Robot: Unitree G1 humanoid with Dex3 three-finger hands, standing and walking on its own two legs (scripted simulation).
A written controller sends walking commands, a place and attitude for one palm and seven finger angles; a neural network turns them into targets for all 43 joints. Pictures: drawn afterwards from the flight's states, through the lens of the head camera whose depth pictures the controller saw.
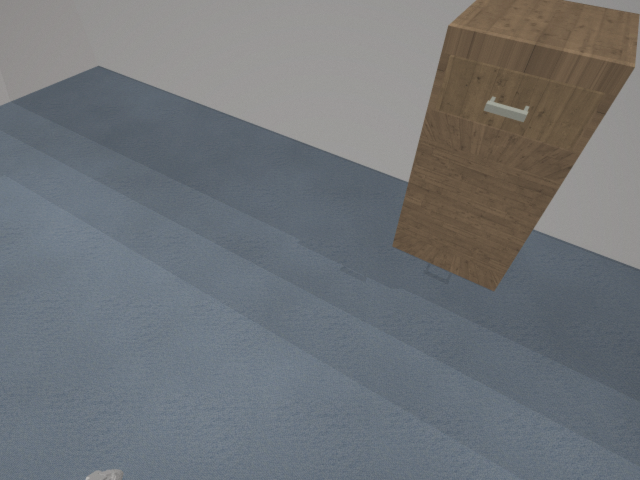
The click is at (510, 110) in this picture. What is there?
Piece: drawer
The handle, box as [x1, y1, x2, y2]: [484, 96, 528, 121]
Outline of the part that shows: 485,105 484,110 521,121 524,120 528,106 525,106 524,109 521,110 499,104 493,101 495,97 492,96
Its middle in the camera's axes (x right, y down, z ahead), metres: +0.51 -0.35 +1.05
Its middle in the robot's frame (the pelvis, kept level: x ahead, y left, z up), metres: +1.04 -0.46 -0.04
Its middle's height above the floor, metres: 0.73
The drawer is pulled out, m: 0.00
